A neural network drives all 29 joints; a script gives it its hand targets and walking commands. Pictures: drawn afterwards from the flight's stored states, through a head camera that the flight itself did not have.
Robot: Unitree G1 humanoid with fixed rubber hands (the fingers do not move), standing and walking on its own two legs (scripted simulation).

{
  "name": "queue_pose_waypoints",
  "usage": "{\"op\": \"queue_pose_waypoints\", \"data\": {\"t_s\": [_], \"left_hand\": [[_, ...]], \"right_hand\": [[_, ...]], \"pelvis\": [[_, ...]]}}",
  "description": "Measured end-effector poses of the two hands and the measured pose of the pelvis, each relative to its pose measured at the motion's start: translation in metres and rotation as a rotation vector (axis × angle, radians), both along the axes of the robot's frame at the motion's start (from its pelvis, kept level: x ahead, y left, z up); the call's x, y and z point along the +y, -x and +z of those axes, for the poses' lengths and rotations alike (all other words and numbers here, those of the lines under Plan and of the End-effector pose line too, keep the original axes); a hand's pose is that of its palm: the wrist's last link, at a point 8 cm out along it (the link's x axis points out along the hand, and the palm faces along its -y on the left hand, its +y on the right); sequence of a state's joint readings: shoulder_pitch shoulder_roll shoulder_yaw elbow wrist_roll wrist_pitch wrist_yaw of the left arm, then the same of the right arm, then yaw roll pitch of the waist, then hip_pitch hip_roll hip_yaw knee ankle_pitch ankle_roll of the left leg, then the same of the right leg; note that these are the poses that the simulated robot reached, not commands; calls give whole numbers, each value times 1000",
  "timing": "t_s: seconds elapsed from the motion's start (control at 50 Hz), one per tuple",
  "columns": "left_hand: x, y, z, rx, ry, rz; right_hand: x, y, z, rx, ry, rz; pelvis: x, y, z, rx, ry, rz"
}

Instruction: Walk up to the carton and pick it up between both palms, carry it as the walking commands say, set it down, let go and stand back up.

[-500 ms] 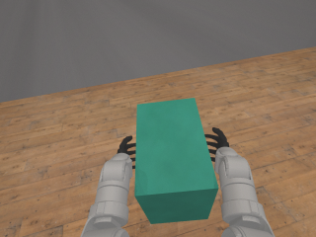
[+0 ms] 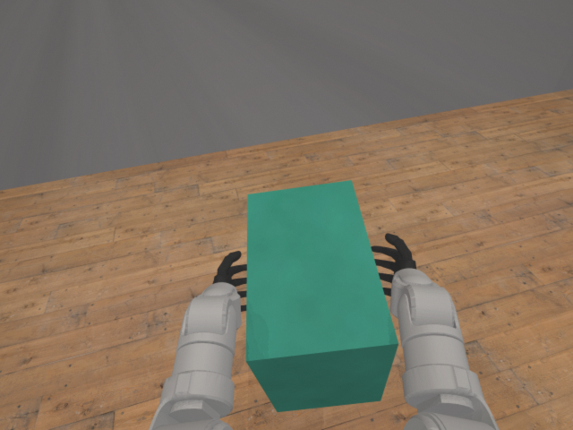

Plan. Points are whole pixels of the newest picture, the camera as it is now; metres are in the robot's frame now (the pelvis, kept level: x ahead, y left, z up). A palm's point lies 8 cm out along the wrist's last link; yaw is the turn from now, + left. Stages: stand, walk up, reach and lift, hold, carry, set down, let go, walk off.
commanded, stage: hold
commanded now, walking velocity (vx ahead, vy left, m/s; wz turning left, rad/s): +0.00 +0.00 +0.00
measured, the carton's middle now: (314, 297) +0.34 -0.01 -0.01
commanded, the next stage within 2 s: carry in 0.40 s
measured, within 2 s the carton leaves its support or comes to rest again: neither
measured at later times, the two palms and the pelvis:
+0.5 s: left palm (218, 295) +0.30 +0.13 +0.06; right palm (398, 277) +0.31 -0.13 +0.07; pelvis +0.00 +0.00 +0.00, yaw +2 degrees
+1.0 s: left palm (36, 368) +0.18 +0.33 +0.09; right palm (255, 304) +0.25 +0.07 +0.09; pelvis -0.06 +0.13 -0.01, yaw +16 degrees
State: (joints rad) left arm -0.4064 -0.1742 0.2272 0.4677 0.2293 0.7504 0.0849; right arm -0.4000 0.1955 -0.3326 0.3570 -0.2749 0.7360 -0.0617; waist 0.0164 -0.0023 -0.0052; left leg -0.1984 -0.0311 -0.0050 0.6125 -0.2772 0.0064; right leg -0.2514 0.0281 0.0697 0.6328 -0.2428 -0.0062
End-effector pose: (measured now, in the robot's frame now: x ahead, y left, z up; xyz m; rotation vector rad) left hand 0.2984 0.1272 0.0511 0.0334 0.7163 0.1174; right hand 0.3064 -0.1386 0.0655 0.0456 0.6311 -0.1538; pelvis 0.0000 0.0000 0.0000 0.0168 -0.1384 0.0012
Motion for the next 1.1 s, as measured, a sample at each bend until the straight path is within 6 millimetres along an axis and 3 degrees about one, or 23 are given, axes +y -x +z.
{"op": "queue_pose_waypoints", "data": {"t_s": [0.4,0.5,0.6,0.72,0.78,0.84,0.94,1.1], "left_hand": [[1,1,0,-3,-4,1],[7,1,6,-10,-19,3],[38,6,30,-65,-31,68],[109,29,58,-130,-5,190],[149,50,57,-149,9,257],[174,78,46,-89,28,302],[194,109,34,-26,57,323],[218,145,40,-29,6,348]], "right_hand": [[1,0,0,-3,6,10],[7,-3,5,-9,0,18],[38,-10,19,-63,-68,44],[111,-6,40,-118,-78,132],[153,0,43,-130,-72,191],[183,13,41,-67,-42,243],[204,38,33,2,-14,265],[229,70,22,1,-42,305]], "pelvis": [[0,0,0,0,0,0],[5,1,0,78,4,28],[24,7,1,129,-4,88],[65,14,-4,197,9,202],[87,20,-12,207,30,237],[101,28,-7,199,39,245],[118,47,-7,185,50,258],[140,70,-11,192,51,360]]}}
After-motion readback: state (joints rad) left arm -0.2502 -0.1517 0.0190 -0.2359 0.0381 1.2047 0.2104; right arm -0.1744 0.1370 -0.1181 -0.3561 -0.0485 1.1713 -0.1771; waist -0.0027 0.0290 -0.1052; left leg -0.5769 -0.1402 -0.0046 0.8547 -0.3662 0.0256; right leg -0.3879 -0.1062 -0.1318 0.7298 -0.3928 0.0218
